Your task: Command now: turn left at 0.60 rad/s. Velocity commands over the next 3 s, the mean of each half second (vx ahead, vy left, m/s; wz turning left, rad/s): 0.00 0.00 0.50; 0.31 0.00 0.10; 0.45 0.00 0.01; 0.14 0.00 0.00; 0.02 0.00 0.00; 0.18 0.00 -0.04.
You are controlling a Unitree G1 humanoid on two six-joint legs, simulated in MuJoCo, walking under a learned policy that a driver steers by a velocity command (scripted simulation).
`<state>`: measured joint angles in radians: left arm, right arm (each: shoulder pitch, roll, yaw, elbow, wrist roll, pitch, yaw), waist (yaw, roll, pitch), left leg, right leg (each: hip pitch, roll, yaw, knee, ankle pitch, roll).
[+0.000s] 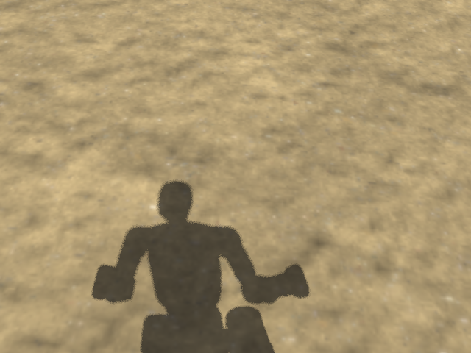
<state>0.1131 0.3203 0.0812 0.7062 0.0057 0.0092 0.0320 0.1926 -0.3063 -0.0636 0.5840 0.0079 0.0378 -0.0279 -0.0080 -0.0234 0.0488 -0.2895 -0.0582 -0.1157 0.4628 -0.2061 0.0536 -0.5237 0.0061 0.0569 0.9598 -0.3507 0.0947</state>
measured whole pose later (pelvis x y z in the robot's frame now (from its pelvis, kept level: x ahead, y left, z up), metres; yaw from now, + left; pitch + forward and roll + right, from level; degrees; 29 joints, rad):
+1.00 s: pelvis +0.13 +0.01 -0.01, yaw +16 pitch +2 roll +1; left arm 0.07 0.29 0.04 0.69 -0.02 -0.08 -0.05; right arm 0.45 -0.30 -0.06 0.78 0.02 -0.05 -0.01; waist -0.09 -0.02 0.02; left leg 0.09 0.00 -0.04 0.25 -0.36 -0.01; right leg -0.51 -0.04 -0.01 0.55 -0.09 -0.02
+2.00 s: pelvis +0.52 +0.11 -0.01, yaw +16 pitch -1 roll +1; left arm 0.23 0.25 0.02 0.83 0.02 0.02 0.03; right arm 0.15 -0.23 -0.01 0.86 -0.02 -0.02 0.00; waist -0.01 0.01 0.02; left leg -0.28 -0.02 0.04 0.48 -0.19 0.02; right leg -0.27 -0.04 0.03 0.56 -0.27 0.03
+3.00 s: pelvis +0.62 +0.16 -0.01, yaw +14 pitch +0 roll +0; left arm 0.29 0.27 0.05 1.01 -0.05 -0.06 0.01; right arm 0.31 -0.23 -0.05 1.12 0.01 -0.11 0.00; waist -0.02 -0.04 -0.01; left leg -0.15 -0.01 0.08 0.48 -0.33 0.05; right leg -0.37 0.02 0.08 1.03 -0.40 -0.05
